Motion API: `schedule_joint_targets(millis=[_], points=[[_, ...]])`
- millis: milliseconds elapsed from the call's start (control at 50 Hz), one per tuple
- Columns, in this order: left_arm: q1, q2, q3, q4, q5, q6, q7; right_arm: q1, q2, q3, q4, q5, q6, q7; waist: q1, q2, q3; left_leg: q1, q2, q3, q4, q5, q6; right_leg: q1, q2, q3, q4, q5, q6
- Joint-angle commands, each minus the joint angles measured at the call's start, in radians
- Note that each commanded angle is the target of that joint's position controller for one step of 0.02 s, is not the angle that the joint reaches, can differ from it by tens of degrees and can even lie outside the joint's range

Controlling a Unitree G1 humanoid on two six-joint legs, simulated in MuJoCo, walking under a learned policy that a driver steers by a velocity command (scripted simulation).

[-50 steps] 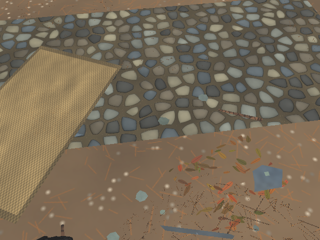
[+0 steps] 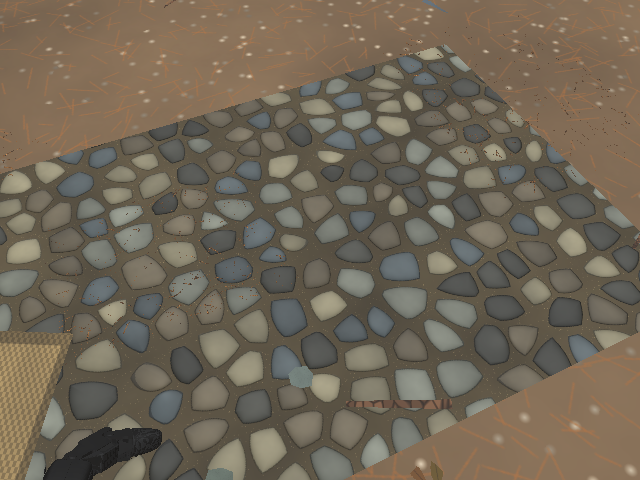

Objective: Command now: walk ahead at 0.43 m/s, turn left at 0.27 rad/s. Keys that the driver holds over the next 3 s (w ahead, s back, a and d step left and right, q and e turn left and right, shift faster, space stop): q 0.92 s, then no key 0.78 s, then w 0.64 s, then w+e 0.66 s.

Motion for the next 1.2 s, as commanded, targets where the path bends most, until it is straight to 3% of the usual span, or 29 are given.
schedule_joint_targets(millis=[20, 40, 60, 80, 100, 120, 160, 200, 240, 360, 480, 500, 520, 540, 560, 580, 620, 680, 760, 880, 920, 940, 960, 980, 1000, 1020, 1060, 1140, 1200], points=[[-0.010, 0.120, 0.043, -0.068, 0.006, -0.031, -0.004, -0.022, -0.189, -0.047, -0.047, 0.001, 0.008, -0.016, 0.090, 0.128, -0.008, -0.043, 0.247, -0.193, 0.048, 0.433, 0.125, 0.151, 0.042, -0.017, -0.080, -0.012, -0.027], [0.080, 0.147, 0.058, -0.041, 0.017, -0.035, 0.002, -0.035, -0.180, -0.044, -0.053, 0.000, 0.012, -0.019, 0.139, 0.123, -0.066, -0.059, 0.201, -0.167, 0.159, 0.545, 0.091, 0.295, 0.053, -0.036, -0.127, 0.042, -0.054], [0.188, 0.197, 0.074, -0.024, 0.035, -0.038, 0.011, -0.046, -0.148, -0.033, -0.076, -0.011, 0.010, -0.020, 0.188, 0.096, -0.175, -0.157, 0.138, -0.134, 0.340, 0.476, 0.046, 0.515, -0.031, 0.014, -0.091, 0.223, -0.095], [0.300, 0.275, 0.090, -0.022, 0.055, -0.026, 0.025, 0.007, -0.066, -0.008, -0.107, -0.037, 0.001, -0.019, 0.200, -0.109, -0.331, -0.458, 0.027, -0.063, 0.684, 0.024, -0.023, 0.868, -0.289, 0.239, 0.010, 0.555, -0.197], [0.311, 0.259, 0.086, -0.022, 0.038, -0.002, 0.021, 0.125, -0.052, 0.003, -0.104, -0.014, -0.002, -0.021, 0.174, -0.291, -0.497, -0.606, -0.016, -0.088, 0.906, -0.424, -0.053, 0.969, -0.436, 0.478, -0.036, 0.532, -0.315], [0.274, 0.188, 0.069, -0.030, 0.028, 0.014, 0.021, 0.075, -0.152, -0.029, -0.092, 0.007, 0.010, -0.025, 0.187, -0.153, -0.401, -0.649, 0.040, -0.121, 0.992, -0.373, -0.066, 0.846, -0.377, 0.408, -0.086, 0.406, -0.289], [0.158, 0.120, 0.046, -0.022, 0.017, 0.022, 0.022, -0.028, -0.150, -0.039, -0.114, 0.002, 0.044, -0.034, 0.143, -0.066, -0.189, -0.668, 0.102, -0.060, 0.973, -0.269, -0.084, 0.591, -0.289, 0.202, -0.149, 0.336, -0.244], [0.067, 0.119, 0.048, -0.011, 0.033, 0.018, 0.018, -0.004, -0.115, -0.043, -0.117, -0.006, 0.088, -0.042, 0.083, -0.108, -0.114, -0.532, 0.129, -0.035, 0.926, -0.180, -0.101, 0.361, -0.236, 0.080, -0.240, 0.256, -0.236], [0.022, 0.130, 0.055, 0.000, 0.040, 0.010, 0.023, -0.012, -0.091, -0.043, -0.137, -0.007, 0.107, -0.045, 0.064, -0.115, -0.088, -0.498, 0.130, -0.018, 0.865, -0.108, -0.111, 0.291, -0.233, 0.004, -0.291, 0.234, -0.252], [0.022, 0.179, 0.074, 0.042, 0.020, 0.031, 0.048, -0.149, -0.083, -0.038, -0.216, -0.015, 0.109, -0.010, 0.102, -0.066, -0.106, -0.424, 0.144, 0.015, 0.574, 0.079, -0.077, 0.352, -0.252, -0.114, -0.296, 0.173, -0.246], [0.043, 0.225, 0.091, 0.078, -0.023, 0.064, 0.037, -0.201, -0.119, -0.058, -0.273, -0.016, 0.130, 0.015, 0.097, -0.061, -0.085, -0.326, 0.097, 0.081, 0.300, 0.064, -0.005, 0.435, -0.276, -0.141, -0.146, 0.071, -0.166], [0.083, 0.203, 0.087, 0.098, -0.025, 0.067, 0.035, -0.180, -0.141, -0.069, -0.269, -0.021, 0.128, 0.009, 0.093, -0.028, -0.093, -0.246, 0.075, 0.072, 0.216, 0.162, 0.023, 0.409, -0.237, -0.172, -0.066, 0.016, -0.118], [0.139, 0.161, 0.077, 0.111, 0.000, 0.068, 0.031, -0.130, -0.229, -0.097, -0.266, -0.019, 0.124, -0.008, 0.096, 0.136, -0.127, -0.094, 0.162, -0.075, 0.143, 0.500, 0.077, 0.302, -0.148, -0.250, 0.140, -0.121, -0.037], [0.120, 0.115, 0.056, 0.058, 0.045, 0.067, 0.031, -0.130, -0.339, -0.114, -0.293, -0.035, 0.119, -0.024, 0.114, 0.400, -0.130, 0.055, 0.406, -0.449, 0.128, 0.773, 0.282, -0.028, 0.024, -0.274, 0.445, -0.626, 0.072], [0.037, 0.151, 0.066, 0.048, 0.036, 0.068, 0.036, -0.091, -0.278, -0.097, -0.294, -0.050, 0.095, -0.012, 0.036, 0.255, -0.220, 0.043, 0.434, -0.491, 0.110, 0.740, 0.366, -0.077, 0.052, -0.069, 0.628, -0.708, 0.071], [0.019, 0.165, 0.071, 0.042, 0.008, 0.073, 0.038, -0.118, -0.255, -0.088, -0.287, -0.047, 0.075, -0.007, 0.054, 0.195, -0.197, 0.022, 0.387, -0.397, 0.106, 0.700, 0.329, -0.100, 0.034, -0.026, 0.676, -0.641, 0.053], [0.037, 0.171, 0.077, 0.062, 0.012, 0.078, 0.055, -0.216, -0.203, -0.075, -0.295, -0.014, 0.068, -0.016, 0.098, 0.128, -0.153, -0.031, 0.308, -0.309, 0.107, 0.557, 0.232, -0.112, 0.006, 0.001, 0.606, -0.498, 0.039], [0.067, 0.155, 0.077, 0.071, 0.012, 0.080, 0.055, -0.261, -0.195, -0.066, -0.315, -0.024, 0.080, -0.031, 0.133, 0.151, -0.169, -0.110, 0.258, -0.269, 0.096, 0.563, 0.217, -0.005, 0.041, -0.008, 0.524, -0.400, 0.054], [0.043, 0.126, 0.063, 0.067, 0.008, 0.081, 0.051, -0.250, -0.215, -0.076, -0.316, -0.018, 0.089, -0.041, 0.112, 0.162, -0.165, -0.133, 0.239, -0.304, 0.100, 0.428, 0.214, 0.070, 0.065, 0.008, 0.313, -0.359, 0.070], [0.053, 0.146, 0.069, 0.058, 0.000, 0.069, 0.030, -0.269, -0.215, -0.077, -0.320, -0.015, 0.103, -0.029, 0.102, 0.205, -0.133, -0.185, 0.215, -0.438, 0.110, 0.276, 0.195, 0.186, 0.096, 0.018, 0.105, -0.358, 0.044], [0.108, 0.144, 0.075, 0.071, 0.001, 0.059, 0.022, -0.298, -0.207, -0.074, -0.325, -0.004, 0.109, -0.032, 0.140, 0.201, -0.134, -0.209, 0.178, -0.450, 0.152, 0.262, 0.157, 0.289, 0.098, 0.000, -0.080, -0.248, 0.019], [0.147, 0.165, 0.082, 0.083, 0.009, 0.057, 0.022, -0.289, -0.185, -0.067, -0.323, -0.002, 0.111, -0.035, 0.150, 0.173, -0.145, -0.251, 0.144, -0.417, 0.196, 0.193, 0.113, 0.378, 0.046, 0.017, -0.165, -0.149, -0.006], [0.165, 0.232, 0.095, 0.076, 0.027, 0.060, 0.028, -0.242, -0.130, -0.051, -0.320, -0.014, 0.110, -0.035, 0.122, 0.004, -0.163, -0.362, 0.053, -0.305, 0.375, -0.033, 0.050, 0.478, -0.152, 0.197, -0.222, -0.087, -0.077], [0.134, 0.289, 0.104, 0.079, 0.052, 0.067, 0.029, -0.238, -0.140, -0.057, -0.349, -0.010, 0.101, -0.037, 0.089, -0.253, -0.091, -0.538, -0.096, -0.123, 0.560, -0.329, -0.007, 0.425, -0.316, 0.435, -0.268, 0.042, -0.253], [0.091, 0.230, 0.088, 0.046, 0.055, 0.059, 0.033, -0.223, -0.216, -0.078, -0.324, -0.028, 0.092, -0.040, 0.108, -0.174, -0.085, -0.533, -0.039, -0.167, 0.775, -0.346, -0.044, 0.375, -0.350, 0.454, -0.270, 0.044, -0.319], [0.040, 0.186, 0.074, 0.035, 0.042, 0.057, 0.039, -0.207, -0.238, -0.092, -0.299, -0.019, 0.094, -0.037, 0.086, -0.114, -0.071, -0.528, -0.035, -0.173, 0.858, -0.283, -0.054, 0.360, -0.292, 0.354, -0.252, 0.032, -0.285], [0.008, 0.154, 0.063, 0.034, 0.010, 0.057, 0.044, -0.185, -0.189, -0.084, -0.265, -0.024, 0.109, -0.043, 0.084, -0.089, -0.045, -0.555, -0.034, -0.170, 0.909, -0.190, -0.088, 0.392, -0.205, 0.237, -0.226, 0.021, -0.226], [0.066, 0.138, 0.051, 0.061, 0.014, 0.071, 0.051, -0.240, -0.100, -0.046, -0.277, -0.015, 0.107, -0.038, 0.123, -0.121, -0.071, -0.481, 0.002, -0.098, 0.684, -0.148, -0.119, 0.468, -0.150, 0.128, -0.200, 0.110, -0.225], [0.092, 0.180, 0.060, 0.076, 0.011, 0.084, 0.046, -0.272, -0.078, -0.028, -0.283, -0.016, 0.104, -0.031, 0.156, -0.170, -0.087, -0.329, 0.036, -0.011, 0.431, -0.163, -0.119, 0.454, -0.156, 0.118, -0.182, 0.143, -0.228]])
